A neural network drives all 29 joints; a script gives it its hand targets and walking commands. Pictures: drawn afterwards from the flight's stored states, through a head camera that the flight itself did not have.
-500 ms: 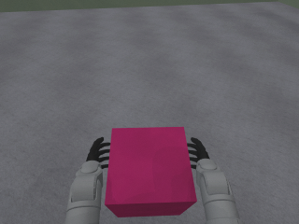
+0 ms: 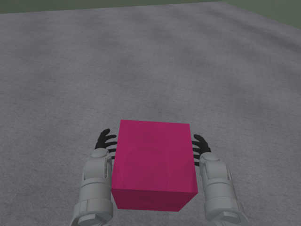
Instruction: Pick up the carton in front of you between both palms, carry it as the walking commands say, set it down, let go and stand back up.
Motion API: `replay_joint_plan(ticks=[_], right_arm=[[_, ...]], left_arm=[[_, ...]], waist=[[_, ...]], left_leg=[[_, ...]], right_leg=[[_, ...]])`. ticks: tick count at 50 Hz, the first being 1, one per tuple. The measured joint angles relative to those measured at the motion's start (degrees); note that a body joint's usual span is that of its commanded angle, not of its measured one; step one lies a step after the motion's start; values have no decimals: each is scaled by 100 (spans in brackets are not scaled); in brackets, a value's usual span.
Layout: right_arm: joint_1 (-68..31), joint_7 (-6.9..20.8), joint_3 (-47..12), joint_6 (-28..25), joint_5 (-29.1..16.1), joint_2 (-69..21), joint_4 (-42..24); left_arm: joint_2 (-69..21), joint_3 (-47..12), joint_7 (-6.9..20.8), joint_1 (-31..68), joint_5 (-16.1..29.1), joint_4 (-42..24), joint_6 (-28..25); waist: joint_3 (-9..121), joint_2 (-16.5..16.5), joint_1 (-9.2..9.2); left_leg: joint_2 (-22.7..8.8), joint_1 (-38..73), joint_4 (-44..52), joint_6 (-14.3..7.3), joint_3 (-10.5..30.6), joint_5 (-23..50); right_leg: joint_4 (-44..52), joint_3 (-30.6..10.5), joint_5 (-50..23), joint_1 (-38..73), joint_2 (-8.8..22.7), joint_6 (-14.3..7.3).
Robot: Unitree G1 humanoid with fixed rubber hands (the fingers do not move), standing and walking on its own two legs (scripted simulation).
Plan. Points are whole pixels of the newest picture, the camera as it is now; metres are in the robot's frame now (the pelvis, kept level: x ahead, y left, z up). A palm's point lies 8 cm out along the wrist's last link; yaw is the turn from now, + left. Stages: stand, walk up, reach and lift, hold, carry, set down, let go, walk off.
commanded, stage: set down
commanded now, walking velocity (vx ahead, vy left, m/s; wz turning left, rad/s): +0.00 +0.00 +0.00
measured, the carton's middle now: (151, 168) +0.33 +0.00 -0.06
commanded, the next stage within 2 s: none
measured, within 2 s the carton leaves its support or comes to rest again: neither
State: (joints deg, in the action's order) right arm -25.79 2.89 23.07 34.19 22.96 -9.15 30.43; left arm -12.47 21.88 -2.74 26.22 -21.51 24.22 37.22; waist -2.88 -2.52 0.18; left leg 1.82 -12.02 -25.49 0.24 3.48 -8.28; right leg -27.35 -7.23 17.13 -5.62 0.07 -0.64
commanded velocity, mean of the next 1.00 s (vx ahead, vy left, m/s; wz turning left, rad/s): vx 0.00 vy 0.00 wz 0.00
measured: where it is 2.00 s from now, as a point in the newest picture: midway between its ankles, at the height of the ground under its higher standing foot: outside the picture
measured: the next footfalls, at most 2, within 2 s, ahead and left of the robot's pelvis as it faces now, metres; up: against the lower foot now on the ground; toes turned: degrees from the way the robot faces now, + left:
none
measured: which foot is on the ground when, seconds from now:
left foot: down 0.00-1.00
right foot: down 0.00-1.00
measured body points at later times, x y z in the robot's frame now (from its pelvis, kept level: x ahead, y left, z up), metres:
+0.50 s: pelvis -0.05 -0.02 -0.09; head +0.18 +0.00 +0.29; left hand +0.35 +0.15 -0.17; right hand +0.40 -0.15 -0.18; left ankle +0.07 +0.12 -0.74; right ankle -0.01 -0.15 -0.74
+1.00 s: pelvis -0.05 -0.03 -0.21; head +0.22 -0.02 +0.15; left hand +0.37 +0.17 -0.31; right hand +0.44 -0.11 -0.32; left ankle +0.07 +0.12 -0.74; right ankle -0.01 -0.15 -0.74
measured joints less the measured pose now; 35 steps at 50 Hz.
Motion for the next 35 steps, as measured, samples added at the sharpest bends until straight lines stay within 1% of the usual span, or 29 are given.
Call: replay_joint_plan(ticks=[4, 7, 10, 14, 17, 19, 22, 25, 29, 35], right_arm=[[-591, 155, 484, -391, 368, 172, 595], [-909, 227, 680, -689, 561, 262, 840], [-1076, 247, 715, -1067, 612, 335, 964], [-1215, 186, 544, -1696, 367, 457, 1025], [-1348, 37, 296, -2068, 14, 575, 1014], [-1449, -83, 110, -2209, -251, 649, 960], [-1599, -250, -101, -2284, -610, 717, 832], [-1772, -279, -186, -2252, -810, 744, 755], [-2015, -338, -139, -2100, -909, 712, 809], [-2255, -496, -165, -1896, -906, 692, 1095]], left_arm=[[-211, 464, -112, 575, -300, 414, -354], [-308, 744, -168, 864, -499, 600, -698], [-336, 857, -162, 940, -554, 658, -1136], [-310, 765, -235, 861, -364, 550, -1845], [-294, 650, -348, 820, -105, 385, -2299], [-289, 562, -435, 811, 95, 220, -2487], [-289, 448, -534, 818, 355, -76, -2598], [-264, 453, -544, 903, 449, -312, -2550], [-225, 637, -457, 1126, 409, -398, -2345], [-92, 953, -289, 1397, 317, -170, -2115]], waist=[[-115, 41, 25], [-178, 64, 54], [-192, 94, 98], [-226, 148, 128], [-222, 188, 140], [-155, 183, 155], [82, 112, 187], [402, 9, 222], [803, -98, 295], [1276, -119, 436]], left_leg=[[92, -541, -428, -66, -46, -123], [131, -1106, -716, -98, -84, -169], [130, -1827, -947, -98, -93, -152], [104, -2978, -1309, -39, -21, -103], [88, -3919, -1701, 30, 85, -113], [79, -4556, -2019, 85, 151, -159], [71, -5464, -2542, 176, 226, -283], [52, -6229, -3063, 276, 283, -448], [29, -6989, -3664, 387, 342, -674], [30, -7825, -4316, 480, 408, -940]], right_leg=[[-530, -114, 189, -591, 0, -68], [-895, -194, 260, -1199, -16, -13], [-1184, -233, 266, -1951, -62, 50], [-1589, -205, 240, -3107, -163, 98], [-1978, -133, 261, -4024, -250, 209], [-2304, -82, 314, -4652, -310, 292], [-2874, -19, 459, -5570, -397, 359], [-3439, 36, 637, -6354, -495, 311], [-4074, 96, 859, -7133, -609, 233], [-4733, 163, 1117, -7973, -713, 171]])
